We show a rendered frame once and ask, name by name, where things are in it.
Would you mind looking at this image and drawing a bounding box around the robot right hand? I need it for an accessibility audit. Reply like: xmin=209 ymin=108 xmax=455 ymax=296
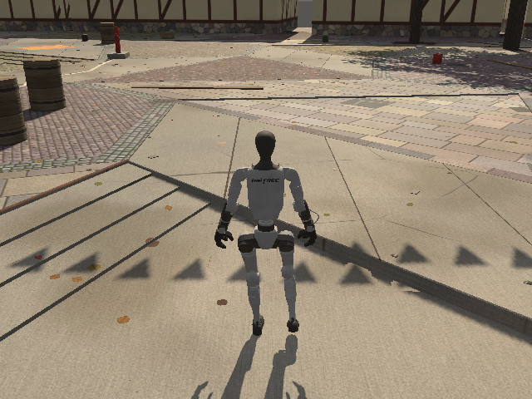
xmin=298 ymin=229 xmax=317 ymax=247

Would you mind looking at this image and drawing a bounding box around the left robot foot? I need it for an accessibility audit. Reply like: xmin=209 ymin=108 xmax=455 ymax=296
xmin=252 ymin=315 xmax=264 ymax=336

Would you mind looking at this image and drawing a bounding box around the right robot foot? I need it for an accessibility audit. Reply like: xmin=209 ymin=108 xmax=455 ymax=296
xmin=287 ymin=318 xmax=299 ymax=333

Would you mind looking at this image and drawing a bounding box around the robot right upper arm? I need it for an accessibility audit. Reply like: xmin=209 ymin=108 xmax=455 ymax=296
xmin=283 ymin=167 xmax=306 ymax=212

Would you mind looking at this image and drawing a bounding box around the robot left forearm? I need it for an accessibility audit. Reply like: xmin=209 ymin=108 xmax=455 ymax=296
xmin=217 ymin=200 xmax=234 ymax=234

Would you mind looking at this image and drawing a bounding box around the robot left upper arm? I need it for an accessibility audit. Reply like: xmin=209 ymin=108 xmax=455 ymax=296
xmin=225 ymin=167 xmax=249 ymax=213

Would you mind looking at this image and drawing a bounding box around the robot left hand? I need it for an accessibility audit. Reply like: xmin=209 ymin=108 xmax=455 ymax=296
xmin=214 ymin=230 xmax=234 ymax=249

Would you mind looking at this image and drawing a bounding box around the robot right forearm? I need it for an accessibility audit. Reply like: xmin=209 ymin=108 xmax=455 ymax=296
xmin=298 ymin=199 xmax=315 ymax=232

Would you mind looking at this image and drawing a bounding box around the robot foot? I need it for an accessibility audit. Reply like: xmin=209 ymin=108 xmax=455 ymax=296
xmin=252 ymin=315 xmax=264 ymax=336
xmin=287 ymin=318 xmax=299 ymax=333

